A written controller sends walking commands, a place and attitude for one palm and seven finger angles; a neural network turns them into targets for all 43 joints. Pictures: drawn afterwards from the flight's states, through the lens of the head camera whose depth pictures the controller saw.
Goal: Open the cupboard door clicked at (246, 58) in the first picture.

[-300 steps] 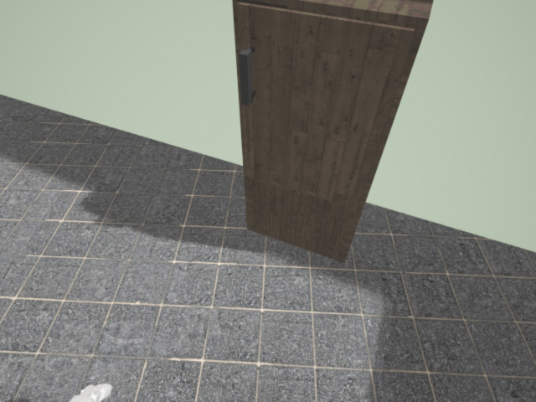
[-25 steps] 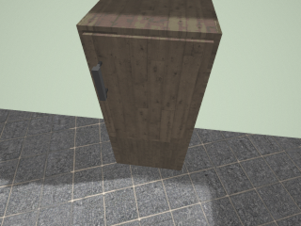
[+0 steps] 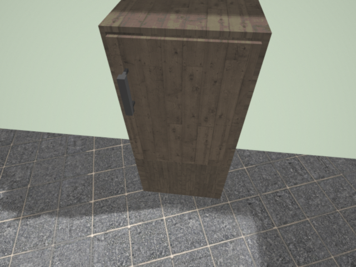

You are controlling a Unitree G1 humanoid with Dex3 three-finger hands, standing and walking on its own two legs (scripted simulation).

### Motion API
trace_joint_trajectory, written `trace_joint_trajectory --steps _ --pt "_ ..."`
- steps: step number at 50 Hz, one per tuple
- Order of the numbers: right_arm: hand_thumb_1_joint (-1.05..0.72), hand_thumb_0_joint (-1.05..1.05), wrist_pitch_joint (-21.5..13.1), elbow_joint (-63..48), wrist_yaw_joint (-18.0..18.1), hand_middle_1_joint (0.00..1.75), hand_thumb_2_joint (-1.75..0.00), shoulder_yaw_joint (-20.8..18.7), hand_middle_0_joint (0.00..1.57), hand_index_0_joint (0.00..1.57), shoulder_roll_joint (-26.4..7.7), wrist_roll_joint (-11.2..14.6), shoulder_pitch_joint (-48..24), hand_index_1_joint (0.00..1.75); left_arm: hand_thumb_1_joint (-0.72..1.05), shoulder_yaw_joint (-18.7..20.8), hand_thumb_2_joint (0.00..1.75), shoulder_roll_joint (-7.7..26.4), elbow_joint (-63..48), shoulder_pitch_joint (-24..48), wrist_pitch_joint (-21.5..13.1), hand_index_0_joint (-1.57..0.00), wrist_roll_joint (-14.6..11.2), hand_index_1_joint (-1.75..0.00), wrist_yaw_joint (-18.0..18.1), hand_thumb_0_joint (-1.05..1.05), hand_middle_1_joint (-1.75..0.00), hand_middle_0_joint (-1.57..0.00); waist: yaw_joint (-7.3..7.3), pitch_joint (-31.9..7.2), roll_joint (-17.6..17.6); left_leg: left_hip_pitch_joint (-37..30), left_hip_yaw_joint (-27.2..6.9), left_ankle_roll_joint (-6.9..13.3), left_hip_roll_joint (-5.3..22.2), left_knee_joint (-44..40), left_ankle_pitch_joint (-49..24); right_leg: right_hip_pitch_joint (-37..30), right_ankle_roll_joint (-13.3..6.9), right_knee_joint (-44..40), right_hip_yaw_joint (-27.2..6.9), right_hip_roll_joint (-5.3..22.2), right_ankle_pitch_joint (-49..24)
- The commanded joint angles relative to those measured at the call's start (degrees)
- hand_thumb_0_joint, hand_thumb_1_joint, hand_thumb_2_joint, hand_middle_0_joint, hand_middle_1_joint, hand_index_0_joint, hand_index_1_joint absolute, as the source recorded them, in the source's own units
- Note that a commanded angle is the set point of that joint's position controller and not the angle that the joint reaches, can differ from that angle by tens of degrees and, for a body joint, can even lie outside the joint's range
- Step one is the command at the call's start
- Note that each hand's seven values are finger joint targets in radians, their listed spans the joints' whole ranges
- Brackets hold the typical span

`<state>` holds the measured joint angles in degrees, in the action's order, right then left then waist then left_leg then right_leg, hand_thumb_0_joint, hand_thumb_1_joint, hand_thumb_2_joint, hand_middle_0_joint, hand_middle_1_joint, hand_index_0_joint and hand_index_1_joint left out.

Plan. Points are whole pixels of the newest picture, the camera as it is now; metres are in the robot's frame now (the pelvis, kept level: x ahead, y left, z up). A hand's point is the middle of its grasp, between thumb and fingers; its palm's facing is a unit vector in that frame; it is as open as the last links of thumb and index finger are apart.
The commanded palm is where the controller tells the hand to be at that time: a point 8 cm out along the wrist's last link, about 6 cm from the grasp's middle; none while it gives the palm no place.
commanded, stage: look again from close up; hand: left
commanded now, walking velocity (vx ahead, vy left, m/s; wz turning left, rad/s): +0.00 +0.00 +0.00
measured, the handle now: (127, 92) +0.62 +0.20 +0.04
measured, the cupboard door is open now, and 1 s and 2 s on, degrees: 0 0 0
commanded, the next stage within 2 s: shuffle to correct the standing spot in 0.14 s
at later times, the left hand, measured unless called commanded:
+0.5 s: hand out of the picture +0.02 +0.17 -0.18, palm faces +0.01 -0.98 -0.18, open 7.4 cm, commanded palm none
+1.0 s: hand out of the picture +0.15 +0.20 -0.18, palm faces -0.02 -0.97 -0.22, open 7.4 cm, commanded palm none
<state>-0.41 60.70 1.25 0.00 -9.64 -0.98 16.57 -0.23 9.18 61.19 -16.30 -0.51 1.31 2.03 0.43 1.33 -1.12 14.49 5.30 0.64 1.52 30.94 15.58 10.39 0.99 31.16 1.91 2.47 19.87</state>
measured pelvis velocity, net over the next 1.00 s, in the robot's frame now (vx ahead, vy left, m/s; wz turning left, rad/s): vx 0.08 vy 0.02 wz -0.05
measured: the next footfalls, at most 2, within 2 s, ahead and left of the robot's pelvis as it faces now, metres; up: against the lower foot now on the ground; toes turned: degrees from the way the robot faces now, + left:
right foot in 0.76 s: +0.08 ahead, -0.09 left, +0.00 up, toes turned -6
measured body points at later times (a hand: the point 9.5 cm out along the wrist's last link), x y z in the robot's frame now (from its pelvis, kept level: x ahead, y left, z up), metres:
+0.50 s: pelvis +0.03 +0.00 +0.00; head +0.05 +0.01 +0.45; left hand +0.02 +0.23 -0.16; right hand +0.05 -0.23 -0.16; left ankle +0.01 +0.11 -0.73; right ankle -0.03 -0.13 -0.73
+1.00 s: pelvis +0.08 +0.02 -0.01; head +0.12 +0.02 +0.44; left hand +0.15 +0.25 -0.16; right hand +0.10 -0.21 -0.16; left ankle +0.05 +0.14 -0.73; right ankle +0.05 -0.08 -0.73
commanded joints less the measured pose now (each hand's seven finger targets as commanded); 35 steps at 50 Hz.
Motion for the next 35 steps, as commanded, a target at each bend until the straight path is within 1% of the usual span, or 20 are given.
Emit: trace_joint_trajectory --steps 1,6,12,14,16,18,20,22,24,25,26,27,28,29,30,31,32,33,34,35 --pt "-0.9 0.0 -1.5 -2.6 0.1 0.3 -0.9 -0.9 0.2 0.2 -6.0 -0.1 1.8 0.3 0.9 1.3 0.9 6.1 -2.2 -3.0 -0.5 -0.2 -0.2 -0.3 0.2 0.0 -0.3 -0.2 -0.83 3.1 1.1 1.0 -7.4 1.9 5.2 -9.2 -3.7 3.8 -2.7 -5.7 -2.4 2.2 -4.1" --pt "-0.9 0.0 -1.6 -2.4 0.2 0.3 -0.9 -1.0 0.2 0.2 -6.6 0.0 1.1 0.3 0.9 1.3 0.9 6.9 -2.2 -2.8 -0.5 -0.2 -0.3 -0.3 0.0 0.0 -0.3 -0.2 -0.92 2.3 0.7 -0.3 -6.9 1.9 5.1 -9.1 -4.9 3.8 -2.6 -6.3 -3.0 2.5 -5.7" --pt "-0.9 0.0 -1.8 -1.7 0.2 0.3 -0.9 -1.2 0.2 0.2 -6.8 0.1 0.5 0.3 0.9 1.4 0.9 8.0 -1.9 -2.5 -1.0 -0.2 -0.3 -0.3 0.0 0.0 -0.3 -0.2 -0.8 -1.0 1.9 -3.7 -5.4 1.7 4.9 -6.8 -12.0 2.4 -2.7 -6.3 -3.7 3.5 -12.6" --pt "-0.9 0.0 -1.6 -1.3 0.1 0.3 -0.9 -1.1 0.2 0.2 -6.0 0.0 1.0 0.3 0.9 1.4 0.9 7.4 -1.5 -3.4 -0.9 -0.2 -0.1 -0.3 -0.1 0.0 -0.3 -0.2 -1.0 -1.4 1.8 -3.6 -4.1 1.4 4.3 -5.9 -6.8 2.1 -3.2 -6.5 -4.7 3.6 -8.5" --pt "-0.9 0.0 -1.2 -1.5 -0.2 0.3 -0.9 -1.1 0.2 0.2 -5.7 -0.1 0.5 0.3 0.9 1.6 0.9 7.9 -1.3 -3.8 -0.6 -0.2 0.0 -0.3 -0.3 0.0 -0.3 -0.2 -1.22 1.3 3.1 -1.4 -2.6 1.1 3.3 -4.6 -0.8 3.4 -4.1 -8.1 -6.8 4.4 -2.9" --pt "-0.9 0.0 -0.9 -2.0 -0.5 0.3 -0.9 -1.1 0.2 0.2 -5.2 -0.3 0.1 0.3 0.9 2.1 0.9 8.7 -1.4 -4.0 -0.5 -0.2 0.1 -0.3 -0.5 0.0 -0.3 -0.2 -1.25 3.7 4.1 1.1 -1.2 0.5 2.0 -3.0 2.9 4.3 -5.5 -9.9 -9.9 5.6 0.8" --pt "-0.9 0.0 -0.8 -2.4 -0.6 0.3 -0.9 -1.1 0.2 0.2 -4.9 -0.4 0.2 0.3 0.9 2.5 0.9 9.7 -1.6 -4.6 -0.4 -0.2 0.2 -0.3 -0.5 0.0 -0.3 -0.2 -1.43 5.1 5.6 2.9 0.2 0.1 1.1 -1.0 3.7 3.7 -6.6 -10.8 -11.6 7.0 0.2" --pt "-0.9 0.0 -1.1 -2.8 -0.6 0.3 -0.9 -1.0 0.2 0.2 -4.6 -0.3 0.2 0.3 0.9 3.0 0.9 10.1 -1.3 -5.7 -0.6 -0.2 0.2 -0.3 -0.4 0.0 -0.3 -0.2 -1.76 4.5 7.2 3.9 1.0 0.0 0.4 1.1 1.9 1.6 -7.6 -10.2 -12.7 8.5 -5.3" --pt "-0.9 0.0 -1.5 -2.9 -0.5 0.3 -0.9 -1.0 0.2 0.2 -4.8 -0.3 0.6 0.3 0.9 3.4 0.9 10.2 -1.2 -6.4 -0.6 -0.2 0.2 -0.3 -0.4 0.0 -0.3 -0.2 -1.78 3.4 6.8 2.8 1.1 0.1 0.5 1.0 -1.3 0.1 -7.5 -7.9 -11.4 8.7 -12.3" --pt "-0.9 0.0 -1.6 -2.9 -0.5 0.3 -0.9 -1.1 0.2 0.2 -5.1 -0.2 0.8 0.3 0.9 3.5 0.9 10.1 -1.4 -6.6 -0.6 -0.2 0.4 -0.3 -0.3 0.0 -0.3 -0.2 -1.83 3.6 6.5 2.1 1.1 0.4 0.6 1.1 -3.2 0.2 -7.1 -6.5 -10.2 7.9 -14.1" --pt "-0.9 0.0 -1.6 -2.8 -0.5 0.3 -0.9 -1.1 0.2 0.2 -5.5 -0.1 1.6 0.3 0.9 3.5 0.9 9.7 -1.5 -6.2 -0.5 -0.2 0.4 -0.3 -0.3 0.0 -0.3 -0.2 -1.39 3.1 5.1 0.3 0.7 0.7 1.2 0.1 -6.3 0.7 -6.5 -4.7 -8.5 7.2 -15.6" --pt "-0.9 0.0 -1.8 -2.5 -0.3 0.3 -0.9 -1.2 0.2 0.2 -6.2 -0.1 2.9 0.3 0.9 3.5 0.9 9.0 -1.8 -5.9 -0.4 -0.2 0.5 -0.3 -0.3 0.0 -0.3 -0.2 -0.87 2.0 2.4 -3.1 -0.6 1.5 2.6 -1.4 -11.7 2.1 -5.6 -1.5 -5.8 5.4 -16.6" --pt "-0.9 0.0 -1.8 -1.9 -0.1 0.3 -0.9 -1.5 0.2 0.2 -7.5 -0.2 4.6 0.3 0.9 3.3 0.9 8.0 -2.2 -5.3 -0.3 -0.2 0.5 -0.3 -0.3 0.0 -0.3 -0.2 -0.34 0.7 -2.3 -7.5 -3.0 2.8 4.9 -2.0 -18.4 5.3 -4.5 2.6 -2.2 3.1 -14.4" --pt "-0.9 0.0 -1.7 -1.3 0.2 0.3 -0.9 -1.9 0.2 0.2 -8.9 -0.3 7.3 0.3 0.9 3.0 0.9 6.7 -2.8 -4.0 -0.3 -0.2 0.5 -0.3 -0.3 0.0 -0.3 -0.2 0.67 -0.2 -6.9 -11.6 -6.6 5.3 8.2 -3.2 -26.4 9.5 -3.5 8.3 1.6 0.4 -8.4" --pt "-0.9 0.0 -1.6 -0.7 0.5 0.3 -0.9 -2.1 0.2 0.2 -9.7 -0.3 9.7 0.3 0.9 2.7 0.9 5.4 -3.8 -2.2 -0.4 -0.2 0.5 -0.3 -0.2 0.0 -0.3 -0.2 1.29 0.3 -11.7 -16.0 -10.4 8.7 12.0 -5.1 -36.3 15.6 -2.6 13.9 4.1 -1.6 4.3" --pt "-0.9 0.0 -1.6 -0.1 0.7 0.3 -0.9 -2.0 0.2 0.2 -9.1 -0.3 11.4 0.3 0.9 2.3 0.9 4.7 -4.6 0.1 -0.3 -0.2 0.3 -0.3 0.0 0.0 -0.3 -0.2 2.18 1.2 -12.0 -17.8 -12.9 11.3 14.6 -6.8 -45.0 20.1 -2.3 19.3 3.3 -1.4 14.8" --pt "-0.9 0.0 -1.6 -0.4 0.9 0.3 -0.9 -1.8 0.2 0.2 -8.5 -0.4 10.6 0.3 0.9 2.3 0.9 4.2 -5.1 1.6 -0.2 -0.2 0.0 -0.3 0.1 0.0 -0.3 -0.2 1.88 1.9 -10.3 -16.7 -12.7 12.4 15.7 -7.0 -50.4 20.5 -2.3 20.3 1.7 0.3 16.4" --pt "-0.9 0.0 -1.8 -1.2 1.1 0.3 -0.9 -1.6 0.2 0.2 -7.8 -0.4 8.3 0.3 0.9 2.3 0.9 4.1 -5.1 2.0 -0.2 -0.2 -0.3 -0.3 0.2 0.0 -0.3 -0.2 1.0 2.5 -8.3 -14.0 -11.1 12.0 15.5 -7.3 -51.9 18.0 -2.2 18.1 0.8 1.6 14.9" --pt "-0.9 0.0 -1.8 -1.9 1.3 0.3 -0.9 -1.6 0.2 0.2 -8.1 -0.4 5.1 0.3 0.9 2.5 0.9 4.1 -4.6 0.8 -0.2 -0.2 -0.3 -0.3 0.1 0.0 -0.3 -0.2 -0.45 2.1 -6.9 -11.7 -8.8 10.7 14.1 -6.2 -52.1 14.0 -2.2 13.3 1.1 2.0 10.9" --pt "-0.9 0.0 -1.8 -2.5 1.4 0.3 -0.9 -1.8 0.2 0.2 -9.0 -0.2 2.1 0.3 0.9 2.7 0.9 5.0 -3.9 -0.9 -0.4 -0.2 -0.1 -0.3 0.0 0.0 -0.3 -0.2 -1.87 1.2 -5.3 -11.1 -6.5 8.9 12.4 -4.5 -51.7 10.4 -2.2 6.7 2.0 1.5 4.3"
